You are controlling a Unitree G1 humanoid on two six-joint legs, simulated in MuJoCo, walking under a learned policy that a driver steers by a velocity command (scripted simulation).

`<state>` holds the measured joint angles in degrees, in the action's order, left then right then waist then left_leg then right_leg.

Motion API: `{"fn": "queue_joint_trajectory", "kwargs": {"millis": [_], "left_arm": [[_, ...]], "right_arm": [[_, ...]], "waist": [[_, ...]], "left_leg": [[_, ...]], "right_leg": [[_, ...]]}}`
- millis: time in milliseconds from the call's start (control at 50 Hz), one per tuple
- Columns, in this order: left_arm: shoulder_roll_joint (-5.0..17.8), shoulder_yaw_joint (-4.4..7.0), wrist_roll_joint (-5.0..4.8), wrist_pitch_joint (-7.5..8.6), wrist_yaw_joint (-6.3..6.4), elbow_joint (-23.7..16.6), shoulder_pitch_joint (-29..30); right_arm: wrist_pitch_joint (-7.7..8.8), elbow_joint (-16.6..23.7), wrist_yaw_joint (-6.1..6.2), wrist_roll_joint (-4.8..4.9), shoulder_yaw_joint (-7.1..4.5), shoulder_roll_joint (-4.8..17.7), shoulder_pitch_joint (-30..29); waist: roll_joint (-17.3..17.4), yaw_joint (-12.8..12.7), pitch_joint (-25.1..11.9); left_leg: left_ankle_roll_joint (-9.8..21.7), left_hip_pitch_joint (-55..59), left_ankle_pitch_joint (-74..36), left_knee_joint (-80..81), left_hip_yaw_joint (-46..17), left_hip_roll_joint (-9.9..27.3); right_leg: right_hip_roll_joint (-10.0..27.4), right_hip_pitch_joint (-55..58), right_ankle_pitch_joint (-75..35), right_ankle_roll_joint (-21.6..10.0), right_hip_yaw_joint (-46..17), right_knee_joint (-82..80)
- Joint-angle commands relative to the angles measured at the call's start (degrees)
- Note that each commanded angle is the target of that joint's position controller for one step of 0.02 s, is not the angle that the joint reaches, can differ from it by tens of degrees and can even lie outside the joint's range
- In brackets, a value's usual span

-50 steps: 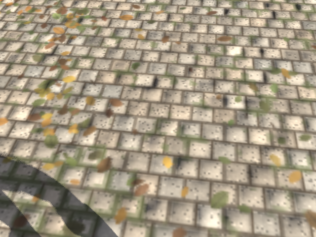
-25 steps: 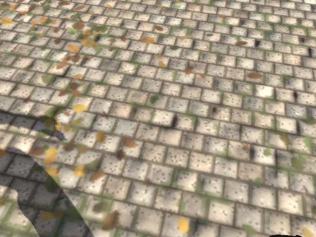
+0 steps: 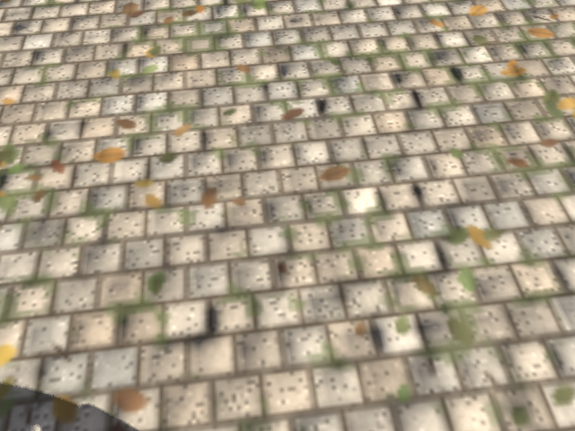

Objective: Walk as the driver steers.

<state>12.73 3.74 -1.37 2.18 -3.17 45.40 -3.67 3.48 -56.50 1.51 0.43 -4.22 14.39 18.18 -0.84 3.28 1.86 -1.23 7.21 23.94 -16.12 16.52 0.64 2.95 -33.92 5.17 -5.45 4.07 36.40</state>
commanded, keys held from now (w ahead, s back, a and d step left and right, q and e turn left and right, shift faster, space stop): w+e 0.50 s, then w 0.36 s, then q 0.14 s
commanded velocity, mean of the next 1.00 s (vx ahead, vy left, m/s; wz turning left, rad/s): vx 0.48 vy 0.00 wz -0.39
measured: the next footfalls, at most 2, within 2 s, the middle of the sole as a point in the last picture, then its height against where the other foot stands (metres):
right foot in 0.04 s outside the picture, level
left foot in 0.52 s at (272, 410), level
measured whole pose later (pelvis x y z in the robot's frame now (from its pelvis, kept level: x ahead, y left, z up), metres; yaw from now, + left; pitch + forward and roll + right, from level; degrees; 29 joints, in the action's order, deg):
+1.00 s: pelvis +0.53 -0.12 +0.00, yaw -22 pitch +2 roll +2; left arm 14.6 2.1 0.5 5.2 -1.4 36.9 -1.4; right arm 3.3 -52.4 -0.3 1.2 -3.3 16.2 23.1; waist -1.6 6.5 1.0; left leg -1.4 -2.6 22.6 -23.7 -0.1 0.0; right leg 2.2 -27.0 -1.5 -2.5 -1.2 26.7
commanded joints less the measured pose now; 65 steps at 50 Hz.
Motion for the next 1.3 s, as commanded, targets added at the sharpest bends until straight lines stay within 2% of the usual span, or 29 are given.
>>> {"fn": "queue_joint_trajectory", "kwargs": {"millis": [20, 40, 60, 80, 100, 140, 180, 220, 340, 440, 500, 520, 540, 560, 580, 600, 640, 680, 780, 900, 940, 980, 1000, 1020, 1040, 1060, 1100, 1140, 1300], "left_arm": [[9.67, 3.79, -0.41, 0.45, -0.17, -2.48, -10.09], [14.16, 5.90, -0.24, 0.06, 1.01, -0.24, -19.43], [20.09, 6.81, -0.52, 0.19, 1.68, 0.13, -19.68], [16.91, 5.46, 0.43, 0.96, 1.55, -1.34, -21.74], [13.29, 4.44, 0.97, 1.61, 1.49, -1.14, -19.96], [9.22, 3.21, 0.47, 2.28, 1.44, -2.86, -11.44], [8.09, 2.55, 0.99, 2.43, 1.87, -4.28, -8.47], [9.84, 2.86, 0.60, 2.59, 2.56, -4.27, -9.50], [11.70, 3.36, 0.21, 1.79, 4.01, -3.57, -14.57], [11.07, 3.25, -0.16, 1.09, 4.27, -2.56, -17.62], [10.50, 3.02, 0.17, 0.52, 4.64, -3.60, -15.75], [7.94, 2.03, 0.63, 0.71, 4.42, -4.36, -14.94], [4.92, 1.12, 0.77, 1.06, 4.44, -5.30, -18.73], [4.44, 0.41, -0.53, 1.62, 4.37, -5.56, -25.34], [9.47, 1.30, -1.12, 1.58, 4.35, -4.04, -23.40], [11.22, 1.64, -0.65, 1.42, 4.25, -4.96, -17.29], [9.86, 1.70, 0.71, 1.67, 4.09, -6.60, -11.82], [7.72, 1.37, 0.33, 1.57, 3.66, -6.61, -13.06], [4.94, -0.20, 1.09, 1.95, 3.18, -9.01, -6.37], [5.35, -0.48, 0.61, 2.77, 1.99, -11.75, 3.29], [6.74, 0.15, 0.97, 3.39, 1.60, -11.92, 2.19], [9.85, 1.68, 2.22, 3.77, 1.98, -9.02, -6.67], [14.18, 2.76, 3.47, 3.69, 2.71, -8.22, -13.67], [16.96, 2.96, 4.35, 2.42, 3.35, -8.75, -15.87], [14.92, 2.67, 3.11, 1.29, 3.15, -8.78, -17.17], [12.59, 2.03, 2.41, 0.83, 3.18, -8.82, -14.53], [8.83, 0.73, 1.82, 0.75, 3.32, -8.47, -7.80], [8.93, 0.95, 2.92, 0.89, 3.24, -8.08, -2.80], [11.94, 2.30, 2.12, 0.07, 4.95, -5.59, 0.09]], "right_arm": [[-0.76, 3.73, 0.72, 0.70, -2.55, 12.41, -3.07], [-0.42, 4.72, 0.75, 0.37, -2.23, 11.90, -3.47], [1.18, 7.53, -0.49, -1.75, 0.57, 2.15, 1.93], [4.11, 9.04, -1.50, 0.54, 0.50, 5.03, -2.32], [5.61, 10.88, -2.04, 2.62, -0.30, 7.80, -8.73], [6.04, 10.22, -1.43, 0.85, -0.58, 7.83, -9.48], [4.30, 10.17, -1.32, -0.10, -1.37, 8.43, -7.40], [3.05, 10.94, -1.10, -0.91, -1.19, 6.83, -8.11], [2.91, 15.24, -1.44, -0.77, 0.09, 4.10, -20.68], [4.02, 17.67, -2.56, 0.11, -0.47, 6.95, -24.00], [5.13, 16.04, -2.67, 0.01, -1.61, 9.22, -16.47], [5.46, 14.70, -2.43, -0.98, -2.39, 11.33, -9.17], [5.34, 13.64, -2.11, -1.95, -3.33, 15.04, -0.34], [4.48, 11.15, -2.80, -1.22, -3.83, 16.13, 3.62], [4.20, 11.80, -2.97, 0.13, -2.46, 10.63, 2.11], [3.65, 12.40, -2.86, 0.20, -1.68, 8.06, -1.23], [3.08, 12.56, -2.87, -1.02, -0.78, 6.39, -5.76], [3.33, 11.87, -2.82, -1.07, -0.38, 5.57, -6.24], [3.22, 10.10, -2.26, 0.12, -1.35, 9.75, -3.75], [1.41, 7.38, -2.10, 1.08, -1.15, 11.00, 2.21], [0.44, 6.83, -1.77, 1.20, -1.17, 11.57, 2.58], [0.24, 7.45, -1.46, 1.20, -0.75, 10.77, 1.23], [0.74, 9.35, -1.44, -0.20, 0.39, 7.82, 0.33], [1.16, 9.13, -1.51, -1.07, 2.26, 2.20, 8.70], [1.04, 8.37, -1.36, 0.73, 1.16, 7.22, 10.34], [0.44, 9.35, -1.13, 1.84, -0.04, 10.47, 5.36], [-1.71, 9.84, -0.21, 0.94, -0.40, 9.09, 1.62], [-4.30, 10.24, 0.35, 0.69, -0.52, 7.06, 3.13], [-6.46, 16.22, -1.19, 0.07, -0.82, 6.44, -4.75]], "waist": [[6.38, -9.86, -6.16], [2.28, -14.12, -11.16], [-13.36, -7.32, -15.14], [-8.24, -9.60, -23.02], [-5.13, -10.84, -15.78], [1.61, -5.60, -7.10], [0.81, -2.42, -5.66], [0.62, -1.82, -4.29], [-3.32, -6.30, -1.44], [-4.96, -7.20, -1.76], [-7.07, -2.66, -4.17], [-5.64, 0.75, -9.96], [3.53, 1.73, -18.56], [20.86, -0.45, -22.57], [13.57, 0.79, -16.01], [7.83, 1.52, -8.57], [4.17, -0.82, -2.25], [6.70, -2.83, -2.40], [5.10, -1.63, -1.76], [5.67, 1.42, 0.39], [6.76, -0.31, -1.17], [5.87, -5.31, -6.74], [1.26, -8.10, -13.92], [-13.75, -5.94, -22.88], [-13.38, -7.65, -28.47], [-9.10, -7.69, -21.58], [-5.69, -4.72, -12.22], [-7.32, -1.30, -8.34], [-6.24, -1.98, -7.41]], "left_leg": [[5.94, -3.06, -69.25, -21.48, -2.14, 14.67], [3.36, -15.10, -54.97, -37.67, -2.11, 12.13], [-0.18, -42.35, 2.33, -58.94, -5.74, 0.46], [0.66, -50.28, 10.50, -66.83, -20.11, -2.98], [2.45, -55.37, 5.15, -65.69, -22.07, 0.34], [2.92, -49.72, -2.69, -55.27, -21.52, 4.88], [1.53, -42.69, -5.25, -49.88, -21.75, 6.51], [-0.48, -41.63, -7.44, -44.15, -20.41, 6.31], [-2.09, -38.02, -28.07, -19.06, -18.68, 1.39], [-0.47, -36.03, -25.89, -11.55, -20.79, -0.24], [2.41, -26.01, -21.08, -8.04, -19.46, -1.01], [5.20, -14.31, -21.59, -9.54, -22.18, 3.25], [11.24, 5.36, -17.47, -10.12, -37.47, 14.51], [17.45, 14.84, -4.71, -3.19, -60.77, 22.87], [15.84, 10.72, 6.72, -1.09, -59.86, 21.53], [13.68, 2.49, 4.81, -0.22, -50.91, 19.15], [12.97, -10.30, -7.02, 2.42, -40.75, 15.08], [13.01, -14.62, -13.51, 4.62, -35.06, 12.65], [14.17, -15.56, -23.47, 8.00, -26.67, 12.02], [11.43, -13.68, -30.95, 4.32, -22.82, 11.23], [9.41, -11.20, -37.00, -1.01, -23.91, 11.39], [5.98, -14.12, -41.97, -11.35, -22.30, 7.40], [2.91, -22.81, -28.46, -23.70, -20.06, 3.52], [-1.07, -39.05, 12.45, -43.58, -17.50, -2.33], [-1.60, -41.77, 18.00, -52.77, -23.05, -1.55], [-1.90, -45.97, 15.04, -56.08, -22.31, 0.42], [-2.85, -45.83, 8.41, -53.40, -20.37, 3.56], [-3.74, -37.65, 3.68, -50.65, -18.72, 3.90], [-1.20, -31.06, -8.29, -32.74, -16.10, 4.57]], "right_leg": [[-6.35, 16.68, 3.47, -4.38, 4.00, -2.84], [-3.60, 33.78, 2.32, -7.20, -3.72, -6.25], [11.63, 54.11, 7.05, -17.30, -34.38, -8.99], [16.83, 59.13, 12.44, -20.91, -52.25, -18.46], [14.99, 55.13, 8.25, -17.16, -43.92, -19.89], [10.05, 37.77, -2.73, -13.20, -30.06, -20.33], [7.67, 28.66, -8.40, -12.39, -25.57, -22.62], [6.60, 24.02, -11.94, -12.43, -22.50, -23.83], [1.41, 18.89, -5.21, -7.55, -17.46, -23.01], [4.42, 25.65, -0.61, -6.21, -24.69, -16.96], [3.49, 26.96, -5.65, -4.37, -27.23, -9.57], [0.71, 23.85, -7.17, -2.50, -24.00, 0.07], [-5.42, 9.71, 3.41, 1.19, -17.42, 17.91], [-8.59, -5.36, 29.53, 3.57, -14.07, 31.92], [-4.86, -10.85, 26.74, 3.76, -16.29, 37.79], [-3.03, -11.76, 21.82, 3.82, -14.18, 38.45], [0.25, -8.26, 15.82, 3.35, -12.41, 33.28], [2.13, -4.08, 14.16, 3.22, -10.91, 28.44], [3.62, -3.69, 3.95, 4.87, -7.18, 12.12], [-0.38, 3.06, -4.58, 5.06, -4.33, -3.59], [-1.92, 7.27, -4.09, 3.88, -4.79, -7.64], [-2.54, 23.06, -13.36, 1.52, -4.04, -12.79], [6.66, 37.75, -32.79, -1.60, -11.37, -8.54], [23.43, 54.69, -52.04, -10.71, -26.65, -4.69], [24.76, 53.25, -44.15, -13.74, -31.13, -6.90], [21.02, 47.66, -37.65, -11.84, -25.40, -9.04], [16.36, 34.42, -28.38, -8.69, -17.20, -13.34], [14.34, 21.42, -21.54, -8.14, -11.39, -18.77], [15.93, 19.00, -7.43, -7.84, -2.53, -22.39]]}}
